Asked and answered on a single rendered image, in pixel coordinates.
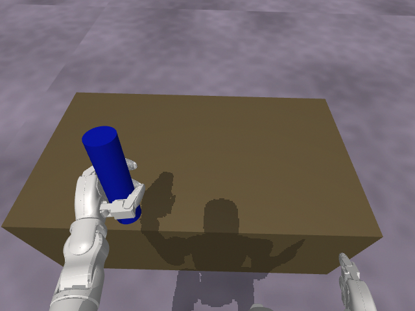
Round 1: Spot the right robot hand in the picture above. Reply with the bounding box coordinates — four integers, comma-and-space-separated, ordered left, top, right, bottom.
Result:
338, 253, 377, 311

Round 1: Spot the left robot hand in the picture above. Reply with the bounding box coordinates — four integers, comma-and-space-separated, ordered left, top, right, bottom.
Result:
75, 158, 145, 223

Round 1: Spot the can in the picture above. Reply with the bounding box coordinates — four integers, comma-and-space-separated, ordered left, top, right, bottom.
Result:
82, 126, 141, 224

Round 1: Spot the left robot arm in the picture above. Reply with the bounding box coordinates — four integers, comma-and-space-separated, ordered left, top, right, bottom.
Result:
49, 218, 110, 311

